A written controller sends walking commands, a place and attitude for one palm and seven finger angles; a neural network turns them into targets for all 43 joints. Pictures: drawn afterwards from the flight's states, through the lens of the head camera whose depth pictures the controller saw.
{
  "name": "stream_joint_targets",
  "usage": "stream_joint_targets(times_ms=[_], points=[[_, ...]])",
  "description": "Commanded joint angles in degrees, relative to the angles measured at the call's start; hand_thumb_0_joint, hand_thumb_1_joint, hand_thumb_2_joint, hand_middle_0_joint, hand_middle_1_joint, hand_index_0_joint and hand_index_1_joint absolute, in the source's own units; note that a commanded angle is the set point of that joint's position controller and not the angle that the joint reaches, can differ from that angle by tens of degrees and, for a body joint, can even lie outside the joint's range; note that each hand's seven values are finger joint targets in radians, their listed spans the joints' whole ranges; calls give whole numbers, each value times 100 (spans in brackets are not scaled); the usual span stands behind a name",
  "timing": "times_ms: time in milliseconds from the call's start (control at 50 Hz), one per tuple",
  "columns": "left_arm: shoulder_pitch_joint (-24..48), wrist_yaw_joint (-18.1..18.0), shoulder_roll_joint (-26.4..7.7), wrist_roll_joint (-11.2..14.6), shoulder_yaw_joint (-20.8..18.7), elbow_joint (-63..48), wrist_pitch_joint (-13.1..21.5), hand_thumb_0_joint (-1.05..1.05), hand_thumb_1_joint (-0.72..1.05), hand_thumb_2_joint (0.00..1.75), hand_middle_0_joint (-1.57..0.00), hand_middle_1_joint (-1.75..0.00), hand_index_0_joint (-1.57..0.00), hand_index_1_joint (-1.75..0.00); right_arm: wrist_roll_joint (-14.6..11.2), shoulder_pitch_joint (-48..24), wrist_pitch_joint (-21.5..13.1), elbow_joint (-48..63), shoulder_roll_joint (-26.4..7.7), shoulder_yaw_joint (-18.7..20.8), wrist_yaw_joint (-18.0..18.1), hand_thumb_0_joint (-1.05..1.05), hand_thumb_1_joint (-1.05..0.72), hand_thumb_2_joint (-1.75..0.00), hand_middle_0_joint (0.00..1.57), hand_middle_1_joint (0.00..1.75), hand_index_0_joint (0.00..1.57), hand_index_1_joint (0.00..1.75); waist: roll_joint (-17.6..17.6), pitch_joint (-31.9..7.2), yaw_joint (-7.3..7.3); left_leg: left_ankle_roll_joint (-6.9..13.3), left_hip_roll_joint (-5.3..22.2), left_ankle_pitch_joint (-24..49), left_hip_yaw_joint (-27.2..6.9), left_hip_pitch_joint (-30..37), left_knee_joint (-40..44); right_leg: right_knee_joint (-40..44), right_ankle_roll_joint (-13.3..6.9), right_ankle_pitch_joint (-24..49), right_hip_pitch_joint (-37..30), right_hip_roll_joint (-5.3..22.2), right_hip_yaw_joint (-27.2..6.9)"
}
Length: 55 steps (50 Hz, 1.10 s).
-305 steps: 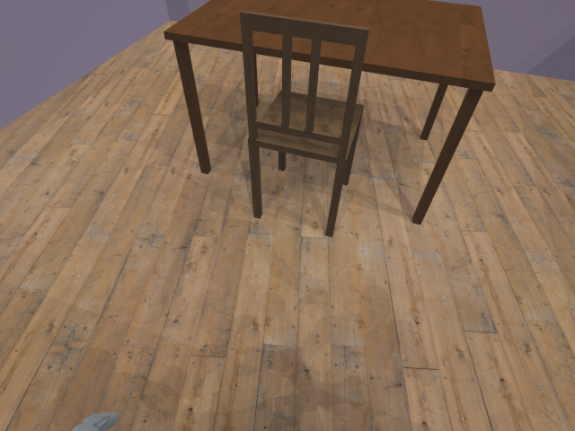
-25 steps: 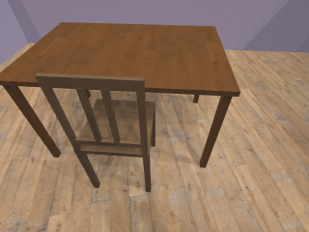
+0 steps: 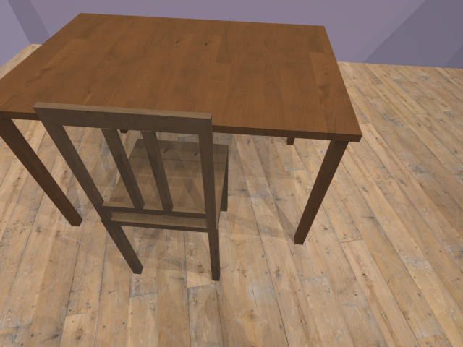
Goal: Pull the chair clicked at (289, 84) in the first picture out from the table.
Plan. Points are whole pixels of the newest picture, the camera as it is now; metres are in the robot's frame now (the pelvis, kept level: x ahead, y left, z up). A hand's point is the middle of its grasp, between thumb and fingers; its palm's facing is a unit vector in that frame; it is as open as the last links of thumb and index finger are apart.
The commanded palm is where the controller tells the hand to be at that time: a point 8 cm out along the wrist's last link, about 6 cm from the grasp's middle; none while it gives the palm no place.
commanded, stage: look again from close up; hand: left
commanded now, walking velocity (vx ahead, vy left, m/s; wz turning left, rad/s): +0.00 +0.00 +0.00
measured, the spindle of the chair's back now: (126, 172) +0.53 +0.31 -0.08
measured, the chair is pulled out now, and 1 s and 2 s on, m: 0.00 0.00 0.00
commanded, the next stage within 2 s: shuffle to correct the standing spot in 0.60 s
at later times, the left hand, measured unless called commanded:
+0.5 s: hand out of the picture +0.00 +0.15 -0.18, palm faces +0.04 -0.99 -0.16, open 7.3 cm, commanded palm none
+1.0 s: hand out of the picture -0.02 +0.16 -0.19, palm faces +0.13 -0.98 -0.13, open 7.4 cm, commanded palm none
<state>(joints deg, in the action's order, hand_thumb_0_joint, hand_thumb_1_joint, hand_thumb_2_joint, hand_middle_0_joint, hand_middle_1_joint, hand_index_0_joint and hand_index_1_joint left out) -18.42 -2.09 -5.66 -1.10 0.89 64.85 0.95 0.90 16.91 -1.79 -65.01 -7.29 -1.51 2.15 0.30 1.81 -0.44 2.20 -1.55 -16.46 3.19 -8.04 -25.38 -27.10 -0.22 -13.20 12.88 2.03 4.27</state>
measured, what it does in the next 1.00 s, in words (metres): stands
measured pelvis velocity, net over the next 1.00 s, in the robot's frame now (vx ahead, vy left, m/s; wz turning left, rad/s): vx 0.03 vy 0.01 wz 0.04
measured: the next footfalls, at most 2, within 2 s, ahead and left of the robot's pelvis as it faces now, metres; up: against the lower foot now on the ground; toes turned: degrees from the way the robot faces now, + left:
right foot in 1.50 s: +0.20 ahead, -0.07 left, +0.00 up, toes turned -2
left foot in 1.92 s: +0.12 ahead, +0.15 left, +0.00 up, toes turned +3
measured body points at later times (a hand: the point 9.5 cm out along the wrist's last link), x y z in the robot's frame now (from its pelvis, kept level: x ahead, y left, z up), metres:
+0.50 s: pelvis +0.01 -0.01 +0.00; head +0.02 -0.01 +0.45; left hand +0.00 +0.20 -0.16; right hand +0.00 -0.21 -0.16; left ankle -0.03 +0.09 -0.74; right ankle +0.01 -0.12 -0.74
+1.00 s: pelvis +0.03 +0.01 -0.01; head +0.04 +0.03 +0.44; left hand -0.02 +0.21 -0.18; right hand +0.00 -0.21 -0.16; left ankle +0.00 +0.09 -0.74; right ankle +0.01 -0.11 -0.74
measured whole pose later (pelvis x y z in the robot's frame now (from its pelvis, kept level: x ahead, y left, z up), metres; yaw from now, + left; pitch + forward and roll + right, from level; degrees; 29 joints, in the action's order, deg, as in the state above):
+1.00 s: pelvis +0.03 +0.01 -0.01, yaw +3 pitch +0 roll -2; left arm -22.1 -1.9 -7.0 -1.8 -2.1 62.1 1.0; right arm 1.5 20.6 0.1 -64.9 -7.0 -0.4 0.8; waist 0.8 0.8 -1.6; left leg 1.9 1.1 -22.1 3.4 -13.1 -34.4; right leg -29.6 -0.9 -18.0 11.5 1.0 7.3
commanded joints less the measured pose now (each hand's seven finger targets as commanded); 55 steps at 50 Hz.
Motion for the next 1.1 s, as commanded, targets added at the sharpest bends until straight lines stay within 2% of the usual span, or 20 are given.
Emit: stream_joint_targets(times_ms=[0, 80, 240, 500, 580, 680, 740, 780, 800, 840, 880, 920, 940, 960, 980, 1000, 1020, 1040, 1060, 1080], points=[[-432, -8, -496, 42, -124, -120, 74, 0, 90, 90, -20, -30, -20, -30, -29, 468, -91, 82, -437, 92, 26, 0, -90, -90, 20, 30, 20, 30, -79, 291, 11, 27, 705, 1092, -608, -553, 593, 360, -166, 889, -275, 473, -525], [-440, -6, -528, 44, -125, -131, 71, 0, 90, 90, -20, -30, -20, -30, -31, 469, -80, 49, -423, 90, 28, 0, -90, -90, 20, 30, 20, 30, 51, 275, 2, 26, 715, 1061, -604, -496, 592, 389, -175, 891, -304, 461, -534], [-399, -10, -570, 54, -136, -169, 82, 0, 90, 90, -20, -30, -20, -30, -25, 467, -82, -1, -418, 91, 24, 0, -90, -90, 20, 30, 20, 30, 16, 176, -2, 7, 707, 1263, -570, -412, 547, 379, -193, 1163, -437, 503, -528], [-426, -10, -558, 53, -134, -182, 72, 0, 90, 90, -20, -30, -20, -30, -32, 485, -56, -57, -372, 86, 23, 0, -90, -90, 20, 30, 20, 30, -71, 317, -10, -2, 705, 1070, -569, -444, 585, 494, -212, 968, -399, 482, -541], [-457, -4, -562, 48, -131, -172, 68, 0, 90, 90, -20, -30, -20, -30, -35, 491, -37, -62, -344, 92, 18, 0, -90, -90, 20, 30, 20, 30, 19, 376, -15, -9, 692, 855, -573, -494, 607, 556, -212, 754, -368, 459, -554], [-504, -7, -542, 49, -140, -177, 78, 0, 90, 90, -20, -30, -20, -30, -37, 508, -55, -59, -336, 102, 23, 0, -90, -90, 20, 30, 20, 30, -64, 221, -20, 0, 714, 1020, -571, -376, 586, 534, -214, 881, -428, 464, -537], [-544, 7, -616, 16, -204, -201, 66, 0, 90, 90, -20, -30, -20, -30, -2, 610, -6, -52, -382, 116, -5, 0, -90, -90, 20, 30, 20, 30, -68, 264, -45, 14, 582, 145, -468, -626, 428, 531, -333, -156, -424, 531, -647], [-602, 22, -700, -6, -256, -223, 37, 0, 90, 90, -20, -30, -20, -30, 17, 606, 56, -9, -373, 130, -29, 0, -90, -90, 20, 30, 20, 30, 113, 525, -79, 22, 460, -480, -376, -908, 252, 726, -435, -1101, -245, 615, -873], [-623, 26, -747, -10, -291, -239, 25, 0, 90, 90, -20, -30, -20, -30, 33, 644, 71, 30, -344, 128, -48, 0, -90, -90, 20, 30, 20, 30, 246, 623, -95, 13, 361, -635, -299, -1174, 95, 835, -501, -1489, -293, 732, -1031], [-820, 21, -863, -6, -370, -252, 10, 0, 90, 90, -20, -30, -20, -30, 51, 569, 101, 134, -283, 147, -71, 0, -90, -90, 20, 30, 20, 30, 666, 750, -188, -23, 201, -695, -72, -1500, -574, 1281, -727, -2150, -282, 1114, -1610], [-946, -4, -970, -22, -454, -300, 17, 0, 90, 90, -20, -30, -20, -30, 49, 529, 114, 245, -279, 182, -84, 0, -90, -90, 20, 30, 20, 30, 932, 736, -199, -25, 272, -688, -8, -1607, -1140, 1639, -975, -2383, -229, 1498, -2069], [-887, -18, -960, -47, -503, -365, 58, 0, 90, 90, -20, -30, -20, -30, 56, 492, 79, 318, -258, 193, -124, 0, -90, -90, 20, 30, 20, 30, 704, 761, -180, -12, 403, -749, -73, -1638, -1294, 1617, -1115, -2062, -58, 1684, -2065], [-775, -20, -958, -59, -518, -407, 72, 0, 90, 90, -20, -30, -20, -30, 54, 600, 51, 324, -220, 194, -143, 0, -90, -90, 20, 30, 20, 30, 566, 672, -77, 1, 447, -708, -94, -1345, -944, 1407, -1112, -1771, 113, 1668, -1875], [-588, -3, -943, -51, -516, -467, 62, 0, 90, 90, -20, -30, -20, -30, 43, 844, 19, 246, -167, 191, -155, 0, -90, -90, 20, 30, 20, 30, 396, 550, 66, 10, 398, -467, -8, -666, -330, 1060, -975, -1549, 481, 1451, -1419], [-386, 14, -809, -55, -485, -533, 38, 0, 90, 90, -20, -30, -20, -30, 33, 1202, -3, 89, -181, 198, -147, 0, -90, -90, 20, 30, 20, 30, -49, 606, 217, 24, 368, -333, -96, -169, 135, 484, -781, -1445, 865, 977, -829], [-277, 49, -552, -37, -430, -592, 11, 0, 90, 90, -20, -30, -20, -30, 66, 1544, -39, -8, -400, 229, -111, 0, -90, -90, 20, 30, 20, 30, -942, 545, 328, 192, 827, -390, -811, 12, 613, -456, -540, -1358, 1188, 351, -182], [-164, 77, -313, -47, -380, -708, 15, 0, 90, 90, -20, -30, -20, -30, 97, 1855, -47, -41, -737, 295, -69, 0, -90, -90, 20, 30, 20, 30, -1841, 500, 402, 585, 1670, -282, -1871, 330, 1254, -1639, -321, -1661, 1810, -141, 446], [154, 68, -368, -95, -346, -797, 25, 0, 90, 90, -20, -30, -20, -30, 96, 1989, -49, -83, -744, 291, -6, 0, -90, -90, 20, 30, 20, 30, -1791, 789, 523, 881, 1956, 445, -2360, 615, 1488, -2660, -310, -2032, 2516, -172, 165], [178, 86, -439, -96, -365, -775, 45, 0, 90, 90, -20, -30, -20, -30, 80, 1900, -83, -44, -632, 234, 36, 0, -90, -90, 20, 30, 20, 30, -1404, 757, 436, 1057, 2008, 1237, -2244, 691, 1338, -3256, -348, -1816, 2736, 47, -110], [197, 110, -428, -89, -377, -743, 82, 0, 90, 90, -20, -30, -20, -30, 64, 1785, -125, 33, -487, 193, 45, 0, -90, -90, 20, 30, 20, 30, -792, 725, 347, 1199, 1995, 1996, -2097, 669, 1163, -3569, -368, -1645, 2775, 144, -139]])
